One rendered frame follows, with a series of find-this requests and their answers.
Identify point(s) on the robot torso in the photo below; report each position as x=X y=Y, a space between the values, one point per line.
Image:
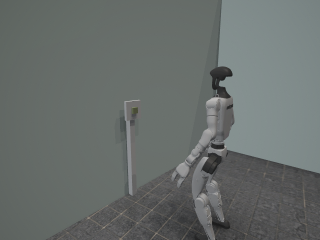
x=218 y=147

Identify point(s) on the left robot upper arm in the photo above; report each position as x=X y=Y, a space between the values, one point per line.
x=212 y=108

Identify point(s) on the robot left forearm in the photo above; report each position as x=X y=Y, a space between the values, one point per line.
x=200 y=148

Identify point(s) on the panel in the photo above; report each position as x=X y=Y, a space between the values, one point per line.
x=131 y=143

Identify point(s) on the robot left shin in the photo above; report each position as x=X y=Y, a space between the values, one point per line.
x=203 y=213

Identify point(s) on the robot left hand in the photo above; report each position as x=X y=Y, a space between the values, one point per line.
x=183 y=170

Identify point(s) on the right robot upper arm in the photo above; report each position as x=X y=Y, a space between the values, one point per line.
x=232 y=119

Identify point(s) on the button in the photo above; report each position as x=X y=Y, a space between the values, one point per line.
x=134 y=110

